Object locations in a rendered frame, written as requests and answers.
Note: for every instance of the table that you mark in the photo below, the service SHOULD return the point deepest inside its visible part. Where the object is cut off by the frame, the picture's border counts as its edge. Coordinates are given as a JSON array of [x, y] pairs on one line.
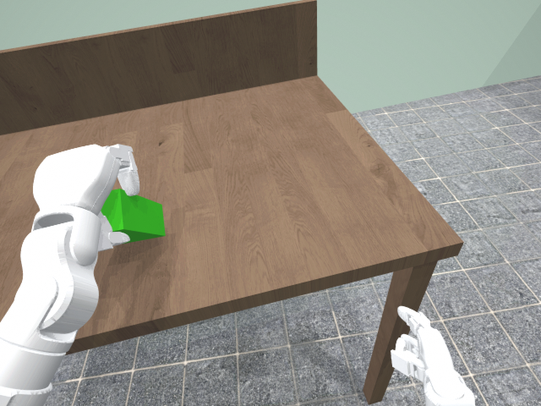
[[270, 188]]

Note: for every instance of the left robot hand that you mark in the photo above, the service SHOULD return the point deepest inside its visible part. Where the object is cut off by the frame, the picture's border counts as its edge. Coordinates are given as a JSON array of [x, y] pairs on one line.
[[84, 177]]

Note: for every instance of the robot left forearm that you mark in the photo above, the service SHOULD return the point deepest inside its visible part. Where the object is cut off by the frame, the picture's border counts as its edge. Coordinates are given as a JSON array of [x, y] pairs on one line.
[[57, 296]]

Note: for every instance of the robot right forearm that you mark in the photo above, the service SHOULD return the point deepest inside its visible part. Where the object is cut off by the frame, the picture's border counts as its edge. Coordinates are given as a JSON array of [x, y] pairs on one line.
[[443, 386]]

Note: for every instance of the right robot hand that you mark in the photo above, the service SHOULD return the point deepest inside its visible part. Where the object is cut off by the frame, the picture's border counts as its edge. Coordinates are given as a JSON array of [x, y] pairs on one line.
[[413, 357]]

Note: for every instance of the sponge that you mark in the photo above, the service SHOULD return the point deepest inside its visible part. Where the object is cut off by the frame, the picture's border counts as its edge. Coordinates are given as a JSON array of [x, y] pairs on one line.
[[136, 216]]

